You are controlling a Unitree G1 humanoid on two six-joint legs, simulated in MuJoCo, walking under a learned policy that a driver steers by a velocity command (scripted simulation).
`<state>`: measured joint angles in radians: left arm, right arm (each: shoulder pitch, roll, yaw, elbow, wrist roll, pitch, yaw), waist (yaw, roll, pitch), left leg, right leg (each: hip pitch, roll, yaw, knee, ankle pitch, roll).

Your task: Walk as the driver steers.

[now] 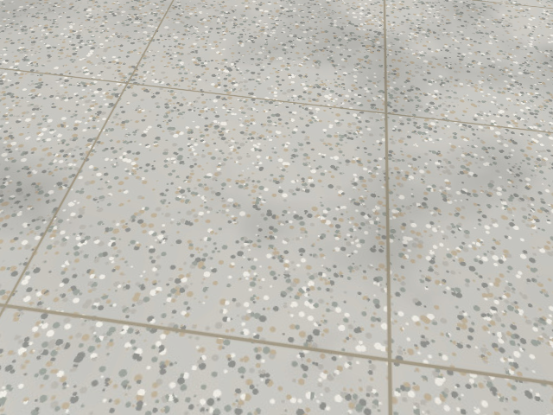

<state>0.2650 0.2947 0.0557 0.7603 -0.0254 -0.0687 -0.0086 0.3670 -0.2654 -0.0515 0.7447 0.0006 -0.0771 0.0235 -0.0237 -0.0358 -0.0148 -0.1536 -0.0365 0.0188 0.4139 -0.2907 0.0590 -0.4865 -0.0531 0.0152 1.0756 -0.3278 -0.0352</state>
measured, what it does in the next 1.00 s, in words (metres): walks ahead: right foot, then left foot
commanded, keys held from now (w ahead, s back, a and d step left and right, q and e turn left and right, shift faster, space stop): w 0.96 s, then w+e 0.04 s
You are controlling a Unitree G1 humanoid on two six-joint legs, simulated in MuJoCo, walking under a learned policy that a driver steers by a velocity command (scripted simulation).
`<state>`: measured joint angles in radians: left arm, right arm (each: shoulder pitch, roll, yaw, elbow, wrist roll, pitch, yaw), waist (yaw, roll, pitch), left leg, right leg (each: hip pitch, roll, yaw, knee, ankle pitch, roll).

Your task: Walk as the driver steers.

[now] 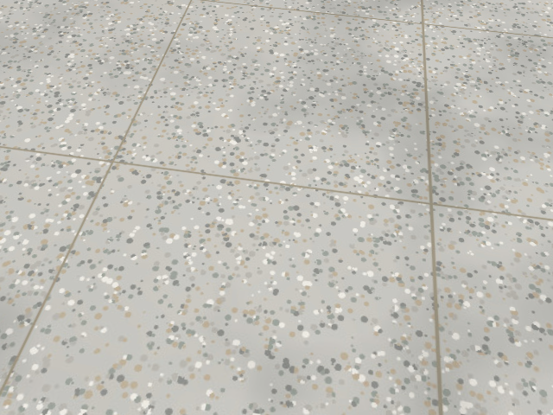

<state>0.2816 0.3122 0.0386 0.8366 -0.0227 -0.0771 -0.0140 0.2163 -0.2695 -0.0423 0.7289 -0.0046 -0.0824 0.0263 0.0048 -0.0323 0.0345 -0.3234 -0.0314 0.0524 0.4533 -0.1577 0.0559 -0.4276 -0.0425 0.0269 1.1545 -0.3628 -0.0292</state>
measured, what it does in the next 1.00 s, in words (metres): walks ahead, turning right: right foot, then left foot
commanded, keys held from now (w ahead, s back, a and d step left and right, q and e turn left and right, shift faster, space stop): w+e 1.00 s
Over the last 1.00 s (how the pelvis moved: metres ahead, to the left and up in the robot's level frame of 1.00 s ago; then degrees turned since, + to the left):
0.56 0.01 0.00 0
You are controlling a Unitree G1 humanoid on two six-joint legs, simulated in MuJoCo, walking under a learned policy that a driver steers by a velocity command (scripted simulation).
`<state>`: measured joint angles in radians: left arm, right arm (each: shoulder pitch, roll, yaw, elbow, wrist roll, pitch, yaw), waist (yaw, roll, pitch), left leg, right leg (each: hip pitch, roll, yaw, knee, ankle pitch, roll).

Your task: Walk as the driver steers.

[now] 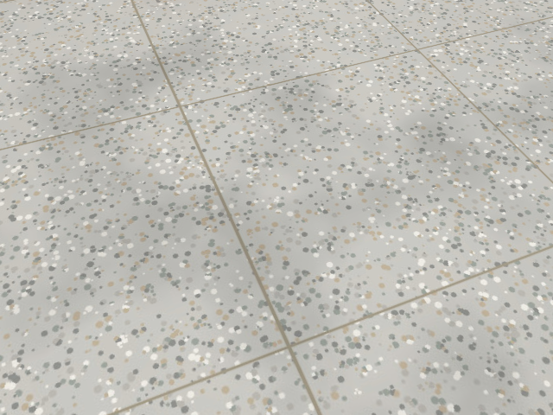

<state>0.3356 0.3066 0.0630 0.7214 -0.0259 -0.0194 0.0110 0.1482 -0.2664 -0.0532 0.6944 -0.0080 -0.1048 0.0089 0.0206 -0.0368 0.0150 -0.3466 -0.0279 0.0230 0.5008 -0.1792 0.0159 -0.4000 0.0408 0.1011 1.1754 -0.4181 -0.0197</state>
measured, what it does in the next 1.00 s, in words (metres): walks ahead: right foot, then left foot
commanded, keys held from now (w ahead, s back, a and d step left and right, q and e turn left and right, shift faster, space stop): w+e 0.14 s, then no key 0.86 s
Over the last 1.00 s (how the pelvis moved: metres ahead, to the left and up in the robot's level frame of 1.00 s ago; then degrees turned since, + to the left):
0.55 -0.12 -0.01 -32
